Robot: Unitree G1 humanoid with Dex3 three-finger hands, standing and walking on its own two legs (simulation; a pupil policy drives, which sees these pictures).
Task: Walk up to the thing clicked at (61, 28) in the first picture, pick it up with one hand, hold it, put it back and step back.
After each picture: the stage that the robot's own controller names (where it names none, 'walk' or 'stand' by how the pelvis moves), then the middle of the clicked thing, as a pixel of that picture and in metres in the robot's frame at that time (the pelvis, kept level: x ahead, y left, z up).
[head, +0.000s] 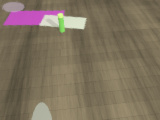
stand; (61, 23) +1.73 +0.30 -0.65
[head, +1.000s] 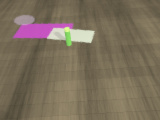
walk; (68, 36) +1.61 +0.33 -0.65
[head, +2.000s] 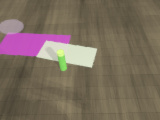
walk; (62, 60) +1.02 +0.29 -0.65
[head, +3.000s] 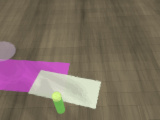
walk; (58, 103) +0.60 +0.25 -0.65
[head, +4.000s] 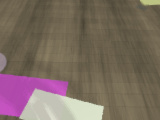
walk; out of the picture +0.36 +0.18 -0.63
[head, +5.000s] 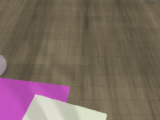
stand; out of the picture +0.25 +0.18 -0.64
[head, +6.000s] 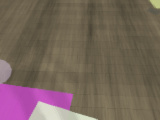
stand; out of the picture +0.24 +0.18 -0.66
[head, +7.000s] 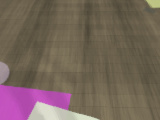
stand; out of the picture +0.25 +0.19 -0.66
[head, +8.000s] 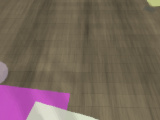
stand; out of the picture +0.24 +0.20 -0.66
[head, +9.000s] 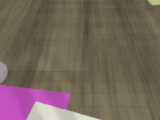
stand; out of the picture +0.23 +0.20 -0.66
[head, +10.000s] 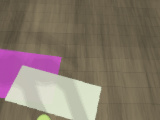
go down; out of the picture +0.27 +0.19 -0.53
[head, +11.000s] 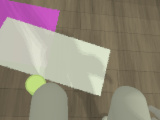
go down; (39, 90) +0.33 +0.20 -0.25
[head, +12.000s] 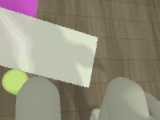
close in; (20, 86) +0.31 +0.22 -0.20
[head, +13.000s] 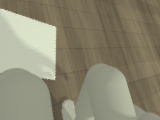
close; out of the picture +0.31 +0.23 -0.14
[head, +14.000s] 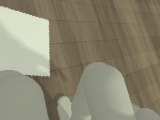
close; out of the picture +0.48 +0.22 -0.24
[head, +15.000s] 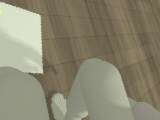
lift; out of the picture +0.47 +0.17 -0.23
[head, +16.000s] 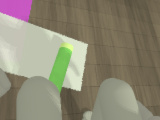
lift; (60, 67) +0.46 +0.05 -0.29
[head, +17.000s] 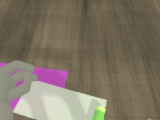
lift; out of the picture +0.36 -0.10 -0.63
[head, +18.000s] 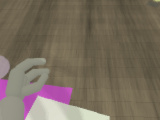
close; out of the picture +0.30 -0.18 -0.70
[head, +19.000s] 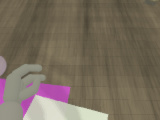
hold; out of the picture +0.27 -0.26 -0.70
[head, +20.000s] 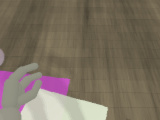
stand; out of the picture +0.25 -0.34 -0.68
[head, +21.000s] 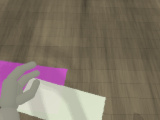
stand; out of the picture +0.23 -0.40 -0.66
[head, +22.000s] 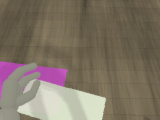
stand; out of the picture +0.20 -0.47 -0.65
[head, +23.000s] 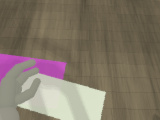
stand; out of the picture +0.18 -0.53 -0.62
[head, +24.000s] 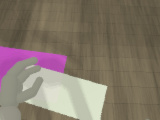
stand; out of the picture +0.16 -0.59 -0.60
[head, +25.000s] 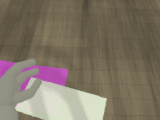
stand; out of the picture +0.12 -0.65 -0.65
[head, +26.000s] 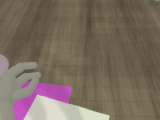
crouch; out of the picture +0.08 -0.71 -0.70
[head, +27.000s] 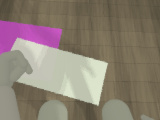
crouch; out of the picture +0.14 -0.76 -0.47
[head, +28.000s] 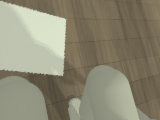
lower; out of the picture +0.29 -0.79 -0.25
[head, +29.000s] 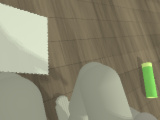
lower; (149, 80) +0.36 -0.85 -0.24
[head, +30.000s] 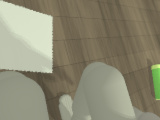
lower; (158, 82) +0.35 -0.90 -0.24
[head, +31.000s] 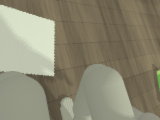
lower; out of the picture +0.34 -0.96 -0.25
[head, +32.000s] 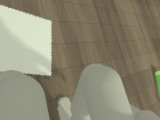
lower; out of the picture +0.34 -1.01 -0.25
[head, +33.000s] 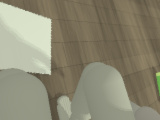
withdraw; out of the picture +0.34 -1.06 -0.24
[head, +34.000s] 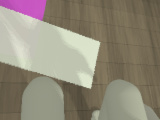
walk; out of the picture +0.21 -1.13 -0.31
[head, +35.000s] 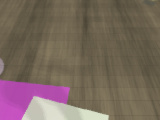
stand; out of the picture -0.12 -1.17 -0.67
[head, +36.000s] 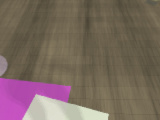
stand; out of the picture -0.12 -1.20 -0.69
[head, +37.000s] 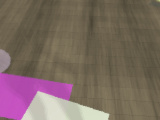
stand; out of the picture -0.14 -1.25 -0.70
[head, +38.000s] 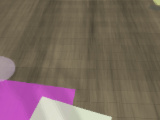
walk; out of the picture -0.14 -1.30 -0.74
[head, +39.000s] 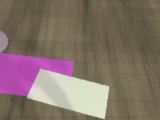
walk; out of the picture +0.04 -1.46 -0.72
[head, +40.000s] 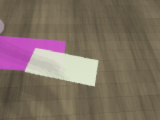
walk; out of the picture +0.38 -1.47 -0.73
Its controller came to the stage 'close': yes
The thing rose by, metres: 0.00
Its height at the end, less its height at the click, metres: -0.09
